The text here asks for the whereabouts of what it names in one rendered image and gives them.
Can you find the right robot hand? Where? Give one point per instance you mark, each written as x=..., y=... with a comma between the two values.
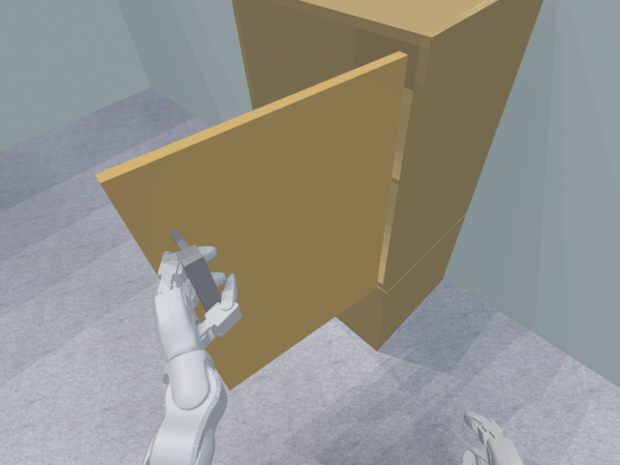
x=500, y=451

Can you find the left robot forearm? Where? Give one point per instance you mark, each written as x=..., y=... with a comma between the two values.
x=194, y=402

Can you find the left robot hand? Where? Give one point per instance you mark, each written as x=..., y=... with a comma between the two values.
x=173, y=307

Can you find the handle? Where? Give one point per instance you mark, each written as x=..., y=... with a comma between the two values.
x=197, y=271

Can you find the cupboard door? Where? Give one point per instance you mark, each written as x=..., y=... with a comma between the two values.
x=293, y=196

